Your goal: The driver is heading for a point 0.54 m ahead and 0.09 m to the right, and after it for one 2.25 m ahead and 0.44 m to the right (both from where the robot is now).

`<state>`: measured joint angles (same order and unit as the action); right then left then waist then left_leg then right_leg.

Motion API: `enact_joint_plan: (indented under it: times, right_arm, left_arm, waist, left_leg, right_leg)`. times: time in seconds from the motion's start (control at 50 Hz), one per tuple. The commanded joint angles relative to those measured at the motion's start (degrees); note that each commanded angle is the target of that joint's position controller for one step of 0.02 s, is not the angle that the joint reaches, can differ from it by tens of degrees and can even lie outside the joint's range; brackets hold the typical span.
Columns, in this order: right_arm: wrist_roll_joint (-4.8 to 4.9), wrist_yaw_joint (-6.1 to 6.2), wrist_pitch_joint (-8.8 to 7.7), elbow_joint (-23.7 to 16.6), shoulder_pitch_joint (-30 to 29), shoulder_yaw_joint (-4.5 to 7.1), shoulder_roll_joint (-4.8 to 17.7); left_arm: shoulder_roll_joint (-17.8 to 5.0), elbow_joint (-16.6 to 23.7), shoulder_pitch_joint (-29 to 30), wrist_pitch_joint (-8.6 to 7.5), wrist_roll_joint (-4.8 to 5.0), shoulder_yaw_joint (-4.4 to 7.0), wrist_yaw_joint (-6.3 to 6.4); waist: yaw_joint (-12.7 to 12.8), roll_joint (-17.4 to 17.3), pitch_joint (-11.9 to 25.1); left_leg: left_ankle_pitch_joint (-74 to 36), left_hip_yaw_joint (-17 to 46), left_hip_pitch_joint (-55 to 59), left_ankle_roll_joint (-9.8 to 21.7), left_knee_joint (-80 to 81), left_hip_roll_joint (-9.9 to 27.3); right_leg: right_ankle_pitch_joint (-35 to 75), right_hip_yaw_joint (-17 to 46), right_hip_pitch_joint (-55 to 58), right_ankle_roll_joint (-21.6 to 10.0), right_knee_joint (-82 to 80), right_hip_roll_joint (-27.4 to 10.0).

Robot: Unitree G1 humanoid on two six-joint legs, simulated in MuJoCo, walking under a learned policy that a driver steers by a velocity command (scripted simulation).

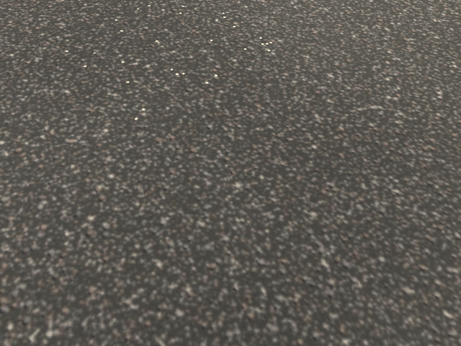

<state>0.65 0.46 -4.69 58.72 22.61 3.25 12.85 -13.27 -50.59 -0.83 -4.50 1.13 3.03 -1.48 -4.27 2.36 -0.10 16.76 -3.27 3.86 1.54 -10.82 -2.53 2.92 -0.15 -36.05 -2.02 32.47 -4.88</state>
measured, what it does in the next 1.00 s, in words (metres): walks ahead: right foot, then left foot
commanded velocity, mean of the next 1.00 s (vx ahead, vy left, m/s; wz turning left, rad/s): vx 0.34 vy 0.00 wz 0.00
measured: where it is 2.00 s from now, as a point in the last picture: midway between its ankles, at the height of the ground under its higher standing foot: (214, 236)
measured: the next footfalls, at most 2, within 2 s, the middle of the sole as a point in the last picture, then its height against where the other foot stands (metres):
right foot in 0.08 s outside the picture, level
left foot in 0.60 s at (196, 340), level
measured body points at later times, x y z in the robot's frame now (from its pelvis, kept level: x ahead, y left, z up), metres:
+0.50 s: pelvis +0.27 -0.05 +0.01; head +0.29 -0.05 +0.46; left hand +0.26 +0.21 -0.13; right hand +0.46 -0.29 -0.11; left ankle +0.47 +0.12 -0.69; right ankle +0.20 -0.13 -0.74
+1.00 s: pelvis +0.41 -0.03 +0.00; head +0.41 -0.05 +0.45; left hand +0.44 +0.25 -0.13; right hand +0.52 -0.29 -0.14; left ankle +0.47 +0.08 -0.73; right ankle +0.40 -0.14 -0.74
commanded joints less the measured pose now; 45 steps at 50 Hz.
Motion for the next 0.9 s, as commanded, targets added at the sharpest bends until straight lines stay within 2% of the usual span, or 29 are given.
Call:
enact_joint_plan:
  times: [0.02,0.04,0.06,0.08,0.1,0.12,0.14,0.16,0.18,0.2,0.22,0.26,0.3,0.36,0.42,0.52,0.56,0.58,0.6,0.62,0.64,0.66,0.68,0.7,0.72,0.74,0.78,0.84,0.9]
  right_arm:
    - [0.37,0.57,0.42,-0.9,1.6,2.34,10.0]
    - [0.39,0.60,0.62,-1.1,0.4,2.54,10.6]
    - [0.44,0.60,0.91,-1.4,-1.0,2.52,10.6]
    - [0.14,0.57,1.11,-2.0,-1.5,1.90,9.1]
    - [-0.77,0.50,0.96,-3.4,1.0,0.88,6.3]
    - [-0.36,-0.13,-0.55,-3.0,6.2,-0.97,-0.1]
    - [1.10,-0.46,-1.83,-3.2,1.6,0.45,6.1]
    - [1.94,-0.55,-2.59,-4.8,-3.6,1.03,8.4]
    - [1.61,-0.06,-2.72,-5.2,-6.3,1.17,8.3]
    - [0.84,0.31,-2.25,-5.3,-7.3,1.68,7.9]
    - [0.69,0.33,-1.43,-5.1,-5.9,1.79,6.8]
    - [0.60,0.45,-0.18,-4.9,-4.7,1.70,4.7]
    - [0.18,0.63,0.36,-6.2,-8.3,1.91,5.0]
    - [-0.37,0.42,0.30,-8.2,-14.4,1.99,4.9]
    - [-0.61,-0.18,-0.18,-9.5,-19.2,1.21,3.2]
    - [-0.40,-1.47,-0.30,-10.9,-24.0,0.54,3.7]
    - [-0.78,-1.79,-0.75,-10.4,-21.0,1.16,6.1]
    - [-1.16,-1.70,-1.05,-8.7,-16.3,1.75,7.4]
    - [-1.83,-1.39,-1.38,-7.1,-11.5,2.70,10.6]
    - [-3.05,-1.05,-1.26,-6.3,-6.5,3.00,13.7]
    - [-2.53,-1.09,-0.45,-5.5,-5.1,1.77,10.5]
    - [-1.22,-1.45,0.22,-5.7,-5.3,0.87,7.4]
    - [-0.64,-1.36,0.54,-6.5,-10.3,0.69,7.4]
    - [-0.93,-1.07,0.77,-7.3,-14.7,0.24,6.6]
    - [-1.35,-0.79,0.98,-7.9,-18.2,-0.12,5.9]
    - [-1.99,-0.62,1.33,-8.1,-20.3,-0.09,6.1]
    - [-2.51,-0.32,1.83,-7.7,-20.5,0.23,6.7]
    - [-0.46,0.46,2.39,-7.2,-18.2,1.88,11.1]
    - [0.71,1.07,2.57,-7.4,-18.9,2.17,10.4]
  left_arm:
    - [-4.9,5.1,5.9,-1.42,0.26,0.82,-0.95]
    - [-6.1,4.4,2.9,-1.55,0.20,1.39,-0.96]
    - [-7.8,2.6,-3.4,-1.60,0.01,2.40,-0.79]
    - [-10.8,-0.6,-13.9,-1.53,-0.15,3.90,-0.39]
    - [-15.3,-2.5,-23.5,-1.31,-1.08,5.02,0.19]
    - [-16.4,-3.2,-24.6,-1.29,-1.01,4.74,-0.33]
    - [-11.4,-2.8,-22.2,-1.48,-0.35,3.31,-0.36]
    - [-9.1,-1.7,-17.2,-1.66,-0.20,2.60,-0.18]
    - [-8.0,-0.8,-12.6,-1.75,-0.73,2.14,-0.25]
    - [-6.3,-0.5,-10.2,-1.91,-1.38,1.66,-0.45]
    - [-4.9,-0.8,-9.6,-2.05,-1.89,1.18,-0.58]
    - [-5.4,-1.9,-11.2,-2.25,-1.57,1.24,-0.41]
    - [-7.4,-2.7,-13.0,-2.32,-1.47,1.63,0.37]
    - [-8.0,-3.7,-16.0,-1.80,-1.29,1.64,1.42]
    - [-7.7,-4.3,-16.8,-1.21,-1.37,1.18,1.92]
    - [-8.0,-6.7,-19.9,0.36,-1.06,1.04,2.34]
    - [-8.9,-6.8,-18.2,0.94,-0.81,1.41,2.60]
    - [-9.1,-6.5,-16.5,1.14,-0.54,1.49,2.73]
    - [-8.5,-6.4,-17.9,1.07,-1.02,1.30,2.66]
    - [-5.1,-6.0,-22.1,0.55,-2.39,0.22,2.38]
    - [0.0,-8.4,-29.3,0.43,-1.57,-1.51,1.92]
    - [-5.1,-9.0,-27.0,0.87,-0.40,-0.21,1.69]
    - [-7.0,-7.3,-21.5,1.56,0.48,0.44,1.96]
    - [-6.8,-6.7,-17.9,2.53,0.29,0.65,2.65]
    - [-6.4,-6.4,-16.4,3.63,-0.31,0.94,3.34]
    - [-5.3,-6.5,-17.2,4.53,-0.59,0.85,3.81]
    - [-3.5,-7.4,-18.8,5.13,-0.92,0.57,4.35]
    - [-5.4,-7.5,-18.2,4.67,-1.12,1.16,4.04]
    - [-4.7,-8.4,-18.0,3.69,-1.45,1.32,3.46]
  waist:
    - [1.7,-6.9,-4.8]
    - [3.6,-7.8,-2.9]
    - [7.2,-8.0,0.9]
    - [11.5,-6.6,7.4]
    - [12.5,2.6,16.1]
    - [9.2,15.7,22.1]
    - [10.4,9.6,17.6]
    - [9.5,6.5,10.2]
    - [7.6,1.1,6.5]
    - [5.9,0.3,3.7]
    - [4.1,1.6,3.4]
    - [3.1,1.9,2.3]
    - [3.4,0.8,0.1]
    - [4.7,0.2,-1.4]
    - [5.6,0.7,-2.4]
    - [7.1,2.1,-1.3]
    - [4.8,2.9,0.5]
    - [2.1,2.5,2.8]
    - [1.0,-0.7,6.8]
    - [2.3,-8.0,15.2]
    - [3.5,-18.0,23.5]
    - [2.2,-11.9,23.5]
    - [2.7,-9.3,16.1]
    - [3.6,-6.2,10.7]
    - [5.0,-5.6,7.2]
    - [6.5,-7.7,5.8]
    - [7.1,-10.1,6.0]
    - [6.6,-12.1,6.8]
    - [8.0,-10.5,3.9]
  left_leg:
    - [-25.2,6.8,1.8,8.2,-1.6,18.4]
    - [-33.6,6.3,1.9,7.5,-4.8,18.1]
    - [-43.2,4.6,0.8,6.5,-12.1,16.3]
    - [-43.5,2.3,-5.2,4.7,-24.5,13.0]
    - [-23.6,-0.3,-21.4,2.1,-45.1,7.8]
    - [15.9,5.5,-38.9,-0.1,-60.4,-1.6]
    - [15.6,10.9,-45.2,1.0,-66.5,1.9]
    - [10.2,9.1,-47.6,2.0,-66.2,4.9]
    - [4.5,7.7,-44.9,2.2,-63.2,7.9]
    - [1.4,7.4,-42.1,2.1,-60.0,9.6]
    - [-0.5,7.9,-38.8,2.2,-58.1,10.9]
    - [-1.8,7.2,-37.3,1.8,-54.5,11.6]
    - [-6.1,6.8,-40.9,0.6,-49.6,12.0]
    - [-15.0,6.3,-45.3,-0.8,-40.0,11.7]
    - [-22.2,3.2,-39.2,-0.9,-28.2,8.6]
    - [-22.4,2.6,-34.9,0.4,-20.0,5.4]
    - [-18.7,3.2,-31.3,2.0,-17.4,4.4]
    - [-21.7,2.3,-25.4,3.1,-13.8,3.2]
    - [-39.3,3.6,-15.7,4.6,-13.1,5.2]
    - [-63.6,13.4,3.4,9.8,-19.8,15.8]
    - [-69.7,25.9,13.7,19.5,-19.2,26.8]
    - [-55.1,27.0,9.2,18.7,-16.2,24.4]
    - [-42.2,23.5,1.8,16.2,-13.1,22.3]
    - [-31.8,21.0,-6.2,14.2,-10.1,20.2]
    - [-24.0,18.9,-14.0,12.6,-7.1,18.7]
    - [-17.9,16.7,-19.9,11.2,-4.9,16.8]
    - [-8.9,13.4,-24.9,10.7,-2.2,14.2]
    - [11.5,16.1,-25.3,10.7,2.8,15.2]
    - [17.3,15.9,-28.2,9.0,4.3,15.3]
  right_leg:
    - [-5.0,-0.3,-1.4,-1.9,-2.9,0.6]
    - [-6.8,-1.6,3.9,-2.8,-3.2,2.2]
    - [-6.9,-3.5,13.1,-4.0,-4.0,4.4]
    - [-5.8,-2.5,28.2,-5.9,-3.0,4.0]
    - [-9.0,15.0,47.4,-10.8,-3.4,-8.9]
    - [-18.0,40.9,59.5,-17.9,-12.9,-18.2]
    - [-22.5,39.2,56.4,-15.2,-15.0,-16.0]
    - [-18.8,30.1,48.4,-12.7,-15.7,-14.3]
    - [-13.4,23.9,39.7,-11.4,-17.2,-12.3]
    - [-8.7,19.2,32.8,-10.8,-18.9,-10.3]
    - [-7.0,16.3,29.2,-10.5,-20.6,-9.1]
    - [-5.1,13.0,26.2,-11.2,-23.2,-8.1]
    - [-3.1,10.9,25.9,-11.7,-25.1,-8.1]
    - [-0.3,8.1,28.3,-10.7,-25.9,-7.3]
    - [14.4,1.2,26.3,-8.1,-23.5,-3.8]
    - [19.7,1.0,33.3,-7.3,-17.1,-5.6]
    - [22.6,2.8,36.5,-6.3,-12.2,-6.9]
    - [24.9,2.3,36.9,-5.0,-7.2,-5.4]
    - [21.3,0.6,34.6,-2.8,0.8,-1.7]
    - [-0.8,-0.7,21.5,0.0,15.1,2.6]
    - [-40.6,1.1,11.3,3.0,29.9,7.7]
    - [-44.8,6.2,9.9,3.4,34.5,6.0]
    - [-42.1,5.2,6.2,3.7,35.3,4.1]
    - [-38.7,4.0,5.9,4.1,33.3,2.3]
    - [-35.8,4.0,8.4,4.4,29.6,0.8]
    - [-33.2,3.6,12.8,4.5,24.9,0.1]
    - [-30.2,1.1,18.6,4.2,17.1,1.3]
    - [-25.0,-1.8,20.8,2.2,12.6,2.9]
    - [-21.5,-3.1,24.0,-0.5,6.1,3.1]
Velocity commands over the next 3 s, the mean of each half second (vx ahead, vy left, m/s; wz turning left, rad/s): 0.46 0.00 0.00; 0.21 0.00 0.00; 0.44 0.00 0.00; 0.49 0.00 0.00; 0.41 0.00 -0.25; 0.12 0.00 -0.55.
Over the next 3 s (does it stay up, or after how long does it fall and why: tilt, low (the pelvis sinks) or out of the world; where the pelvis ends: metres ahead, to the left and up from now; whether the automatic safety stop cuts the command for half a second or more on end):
stays up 1.21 -0.02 0.00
